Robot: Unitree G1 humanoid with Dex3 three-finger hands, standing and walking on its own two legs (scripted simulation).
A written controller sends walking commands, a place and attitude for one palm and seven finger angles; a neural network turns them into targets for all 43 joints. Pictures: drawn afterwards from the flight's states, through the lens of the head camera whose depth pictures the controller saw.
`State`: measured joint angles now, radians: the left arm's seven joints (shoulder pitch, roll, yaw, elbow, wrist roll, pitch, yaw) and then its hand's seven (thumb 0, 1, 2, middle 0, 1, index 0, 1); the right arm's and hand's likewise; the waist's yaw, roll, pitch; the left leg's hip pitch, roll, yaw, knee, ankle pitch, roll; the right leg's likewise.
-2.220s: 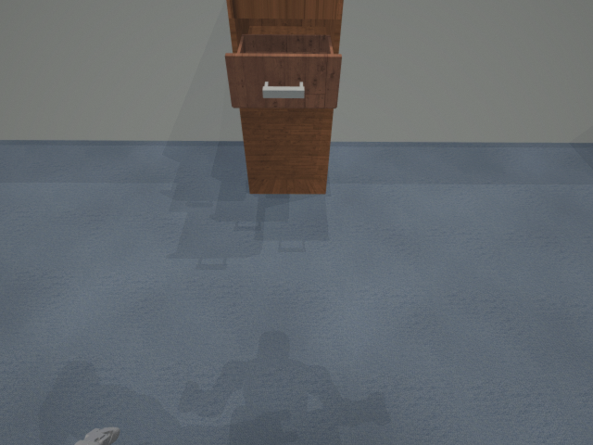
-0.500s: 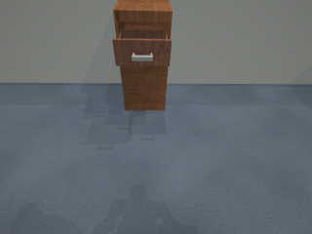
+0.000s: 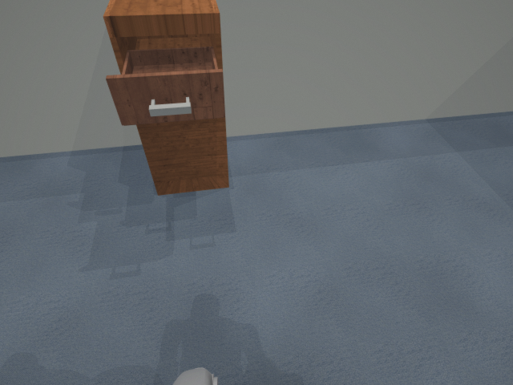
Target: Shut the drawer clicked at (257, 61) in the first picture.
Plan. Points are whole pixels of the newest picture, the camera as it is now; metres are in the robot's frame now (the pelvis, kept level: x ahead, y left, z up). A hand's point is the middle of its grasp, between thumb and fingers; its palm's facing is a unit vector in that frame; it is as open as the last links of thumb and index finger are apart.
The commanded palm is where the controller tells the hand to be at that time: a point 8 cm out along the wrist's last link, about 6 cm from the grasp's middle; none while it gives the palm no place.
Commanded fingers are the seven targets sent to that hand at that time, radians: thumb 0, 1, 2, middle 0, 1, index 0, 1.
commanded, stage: walk to a spot facing it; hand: left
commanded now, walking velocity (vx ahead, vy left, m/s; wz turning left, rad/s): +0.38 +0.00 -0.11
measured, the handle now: (170, 105) +0.87 +0.32 -0.04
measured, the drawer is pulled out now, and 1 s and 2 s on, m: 0.29 0.29 0.29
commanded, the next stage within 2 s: turn to face it in 0.64 s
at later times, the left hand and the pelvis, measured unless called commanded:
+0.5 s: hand (134, 325) +0.26 +0.26 -0.17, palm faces -0.07 -0.98 -0.18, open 7.4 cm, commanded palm none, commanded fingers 0.00 0.90 0.90 -0.20 -0.30 -0.20 -0.30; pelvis +0.20 +0.08 +0.00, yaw -10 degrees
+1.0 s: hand (224, 235) +0.48 +0.11 -0.16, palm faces -0.31 -0.93 -0.18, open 7.4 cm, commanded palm none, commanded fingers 0.00 0.90 0.90 -0.20 -0.30 -0.20 -0.30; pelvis +0.31 +0.00 -0.01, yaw -16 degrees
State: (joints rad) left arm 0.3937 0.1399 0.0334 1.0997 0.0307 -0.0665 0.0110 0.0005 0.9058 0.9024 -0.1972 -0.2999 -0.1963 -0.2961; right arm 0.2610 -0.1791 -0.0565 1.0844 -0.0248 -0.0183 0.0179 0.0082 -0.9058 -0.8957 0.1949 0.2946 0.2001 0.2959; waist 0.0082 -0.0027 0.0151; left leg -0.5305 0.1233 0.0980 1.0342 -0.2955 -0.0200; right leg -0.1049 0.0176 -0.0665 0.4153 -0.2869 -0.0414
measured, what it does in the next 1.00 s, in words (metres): walks ahead, turning right: left foot, then right foot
